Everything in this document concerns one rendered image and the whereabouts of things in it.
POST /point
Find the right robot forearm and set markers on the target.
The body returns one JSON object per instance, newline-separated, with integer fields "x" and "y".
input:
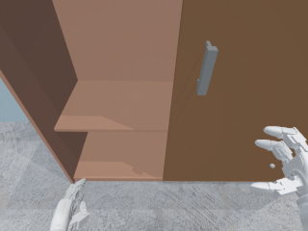
{"x": 302, "y": 204}

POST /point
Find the robot right hand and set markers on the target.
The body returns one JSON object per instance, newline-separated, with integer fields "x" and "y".
{"x": 299, "y": 164}

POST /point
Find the wardrobe door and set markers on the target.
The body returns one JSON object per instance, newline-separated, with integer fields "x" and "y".
{"x": 260, "y": 79}

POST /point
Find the robot left hand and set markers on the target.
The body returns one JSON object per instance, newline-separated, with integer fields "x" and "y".
{"x": 63, "y": 217}

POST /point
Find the handle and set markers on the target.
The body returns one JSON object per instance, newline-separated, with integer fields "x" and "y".
{"x": 207, "y": 68}

